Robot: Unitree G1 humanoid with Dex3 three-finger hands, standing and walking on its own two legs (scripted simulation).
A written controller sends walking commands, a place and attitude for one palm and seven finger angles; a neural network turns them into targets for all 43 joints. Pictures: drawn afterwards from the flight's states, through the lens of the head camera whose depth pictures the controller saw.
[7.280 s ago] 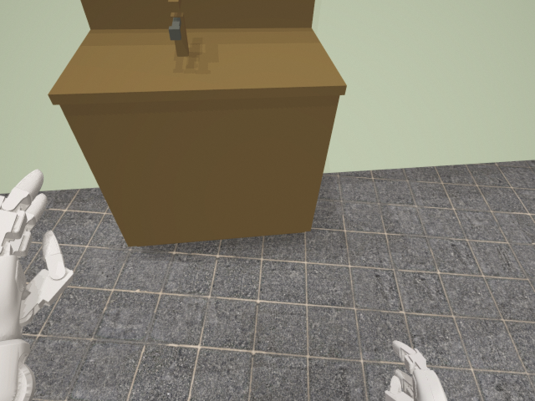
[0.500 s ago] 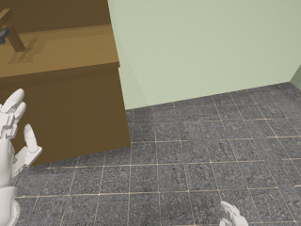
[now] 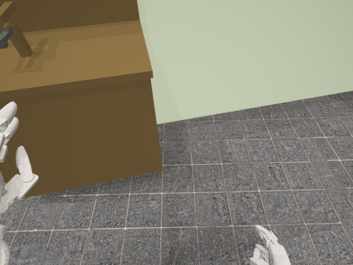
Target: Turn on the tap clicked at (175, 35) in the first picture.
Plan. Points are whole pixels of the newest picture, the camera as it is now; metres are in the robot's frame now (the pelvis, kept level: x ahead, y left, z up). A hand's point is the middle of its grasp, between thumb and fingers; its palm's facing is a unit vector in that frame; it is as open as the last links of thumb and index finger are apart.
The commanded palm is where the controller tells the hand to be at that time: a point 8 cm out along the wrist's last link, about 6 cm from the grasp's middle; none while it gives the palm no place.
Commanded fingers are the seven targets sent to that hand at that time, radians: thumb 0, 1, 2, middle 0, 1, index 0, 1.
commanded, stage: take the last steps up to it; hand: left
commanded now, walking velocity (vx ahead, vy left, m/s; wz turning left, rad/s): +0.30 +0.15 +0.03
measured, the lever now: (0, 42) +0.71 +0.62 +0.15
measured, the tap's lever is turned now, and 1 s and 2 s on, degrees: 0 0 0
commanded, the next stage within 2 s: come to a stop and stand still in 1.14 s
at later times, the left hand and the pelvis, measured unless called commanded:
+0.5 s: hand (20, 116) +0.34 +0.32 +0.19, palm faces +0.37 -0.82 -0.44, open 7.4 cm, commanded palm +0.27 +0.36 +0.19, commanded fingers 0.00 0.90 0.90 -0.20 -0.30 -0.20 -0.30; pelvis +0.10 +0.09 +0.01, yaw -2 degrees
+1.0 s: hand (24, 92) +0.41 +0.36 +0.19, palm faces +0.37 -0.81 -0.46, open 7.4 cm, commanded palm +0.36 +0.41 +0.19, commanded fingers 0.00 0.90 0.90 -0.20 -0.30 -0.20 -0.30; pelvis +0.20 +0.13 +0.01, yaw +0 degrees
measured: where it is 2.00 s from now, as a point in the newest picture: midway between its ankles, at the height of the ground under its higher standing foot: (145, 261)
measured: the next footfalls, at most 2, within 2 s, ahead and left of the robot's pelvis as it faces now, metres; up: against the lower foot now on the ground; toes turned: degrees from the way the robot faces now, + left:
left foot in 0.32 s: +0.17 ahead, +0.19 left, +0.00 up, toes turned +10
right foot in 0.68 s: +0.22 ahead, +0.00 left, +0.00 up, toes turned -11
